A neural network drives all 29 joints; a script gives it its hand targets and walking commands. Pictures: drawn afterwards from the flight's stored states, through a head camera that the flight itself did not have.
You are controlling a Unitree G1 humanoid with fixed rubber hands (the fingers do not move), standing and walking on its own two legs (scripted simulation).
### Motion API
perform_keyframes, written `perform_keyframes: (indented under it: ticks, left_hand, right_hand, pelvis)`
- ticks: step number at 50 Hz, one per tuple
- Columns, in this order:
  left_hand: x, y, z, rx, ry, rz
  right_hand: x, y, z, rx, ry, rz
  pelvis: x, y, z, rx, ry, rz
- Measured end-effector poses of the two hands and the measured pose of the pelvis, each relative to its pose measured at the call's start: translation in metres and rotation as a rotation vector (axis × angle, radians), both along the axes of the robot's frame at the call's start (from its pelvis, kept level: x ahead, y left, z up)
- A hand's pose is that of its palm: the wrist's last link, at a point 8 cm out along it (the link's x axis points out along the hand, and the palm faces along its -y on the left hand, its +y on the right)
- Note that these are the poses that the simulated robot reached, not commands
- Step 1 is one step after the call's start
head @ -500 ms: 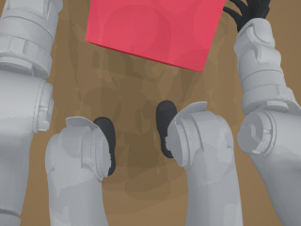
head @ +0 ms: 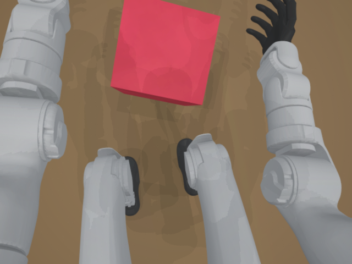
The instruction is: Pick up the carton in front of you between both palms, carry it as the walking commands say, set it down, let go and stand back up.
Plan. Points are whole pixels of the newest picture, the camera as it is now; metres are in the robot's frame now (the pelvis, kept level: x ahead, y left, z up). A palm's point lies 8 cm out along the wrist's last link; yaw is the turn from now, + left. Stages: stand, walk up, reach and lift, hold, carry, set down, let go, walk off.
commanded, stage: set down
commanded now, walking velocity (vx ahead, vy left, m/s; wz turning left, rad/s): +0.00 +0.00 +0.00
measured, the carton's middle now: (162, 62) +0.51 -0.04 -0.34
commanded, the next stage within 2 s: let go in 0.54 s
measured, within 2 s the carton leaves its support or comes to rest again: neither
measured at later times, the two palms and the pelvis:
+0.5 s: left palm out of the picture +0.60 +0.14 +0.04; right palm out of the picture +0.48 -0.24 +0.04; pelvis +0.03 +0.01 +0.13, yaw +1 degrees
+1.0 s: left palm out of the picture +0.45 +0.17 +0.15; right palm out of the picture +0.39 -0.25 +0.16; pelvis +0.08 -0.01 +0.26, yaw +4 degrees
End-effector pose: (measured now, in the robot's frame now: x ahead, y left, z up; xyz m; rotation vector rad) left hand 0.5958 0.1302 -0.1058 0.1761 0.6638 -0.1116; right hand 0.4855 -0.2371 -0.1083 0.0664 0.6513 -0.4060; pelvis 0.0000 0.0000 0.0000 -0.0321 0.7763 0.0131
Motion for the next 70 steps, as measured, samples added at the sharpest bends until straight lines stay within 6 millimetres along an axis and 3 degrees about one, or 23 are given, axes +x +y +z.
perform_keyframes:
  ticks: [9,25,33,37,47,57,65,70]
  left_hand:
    - [0.000,0.008,0.044,0.002,-0.012,-0.022]
    - [0.001,0.012,0.149,-0.001,0.000,-0.026]
    - [-0.011,0.018,0.184,0.009,0.005,-0.001]
    - [-0.035,0.024,0.196,0.035,0.006,0.045]
    - [-0.131,0.043,0.239,0.079,0.040,0.205]
    - [-0.177,0.050,0.284,0.076,0.050,0.187]
    - [-0.219,0.066,0.309,0.071,0.066,0.172]
    - [-0.248,0.083,0.325,0.073,0.077,0.171]
  right_hand:
    - [-0.002,-0.002,0.050,-0.017,-0.004,-0.002]
    - [-0.005,-0.004,0.153,-0.007,-0.011,0.005]
    - [-0.009,-0.001,0.188,-0.023,0.002,0.058]
    - [-0.022,0.004,0.203,-0.043,0.030,0.139]
    - [-0.078,-0.004,0.254,-0.079,0.136,0.356]
    - [-0.132,-0.016,0.305,-0.074,0.161,0.380]
    - [-0.177,-0.006,0.338,-0.072,0.170,0.361]
    - [-0.192,0.003,0.350,-0.070,0.174,0.363]
  pelvis:
    - [0.008,0.004,0.044,-0.005,0.047,0.014]
    - [0.026,0.008,0.135,0.000,0.050,0.017]
    - [0.035,0.005,0.173,0.007,0.031,0.022]
    - [0.043,0.002,0.192,0.016,0.006,0.026]
    - [0.069,-0.011,0.244,0.041,-0.181,0.035]
    - [0.102,-0.019,0.278,0.048,-0.375,0.021]
    - [0.123,-0.015,0.298,0.042,-0.515,0.011]
    - [0.130,-0.005,0.308,0.031,-0.609,0.007]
